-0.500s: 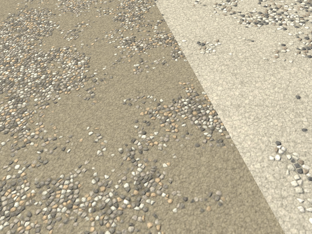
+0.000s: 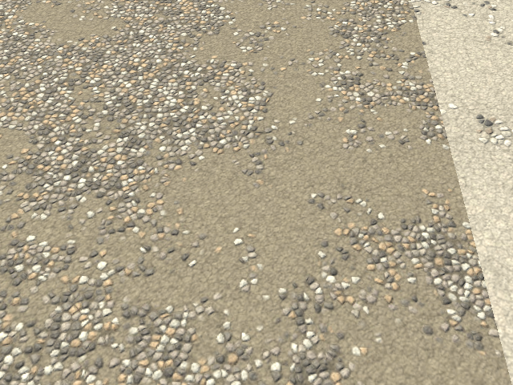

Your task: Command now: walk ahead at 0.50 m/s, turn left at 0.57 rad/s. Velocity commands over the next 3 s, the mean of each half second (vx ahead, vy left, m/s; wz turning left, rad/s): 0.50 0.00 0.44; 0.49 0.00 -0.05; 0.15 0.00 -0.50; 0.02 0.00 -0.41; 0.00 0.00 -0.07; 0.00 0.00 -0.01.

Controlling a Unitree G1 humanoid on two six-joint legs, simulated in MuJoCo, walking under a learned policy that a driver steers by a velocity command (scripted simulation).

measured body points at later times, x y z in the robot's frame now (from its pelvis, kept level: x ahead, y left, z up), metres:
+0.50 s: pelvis +0.29 -0.04 +0.01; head +0.31 -0.04 +0.46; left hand +0.39 +0.25 -0.08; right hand +0.42 -0.29 -0.11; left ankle +0.13 +0.06 -0.63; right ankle +0.37 -0.12 -0.72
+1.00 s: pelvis +0.52 +0.07 +0.01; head +0.55 +0.09 +0.46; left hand +0.49 +0.35 -0.13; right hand +0.77 -0.14 -0.06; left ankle +0.57 +0.18 -0.72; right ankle +0.43 -0.10 -0.64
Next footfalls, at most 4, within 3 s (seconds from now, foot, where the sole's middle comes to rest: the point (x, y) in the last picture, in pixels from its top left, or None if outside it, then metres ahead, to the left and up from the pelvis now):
0.38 right None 0.41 -0.11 -0.76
0.90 left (199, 318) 0.61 0.19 -0.76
1.36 right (285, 270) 0.75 -0.04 -0.76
1.80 left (204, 265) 0.76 0.19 -0.76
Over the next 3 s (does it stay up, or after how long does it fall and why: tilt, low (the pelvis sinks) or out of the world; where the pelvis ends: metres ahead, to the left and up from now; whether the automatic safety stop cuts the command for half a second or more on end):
stays up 0.67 0.08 0.01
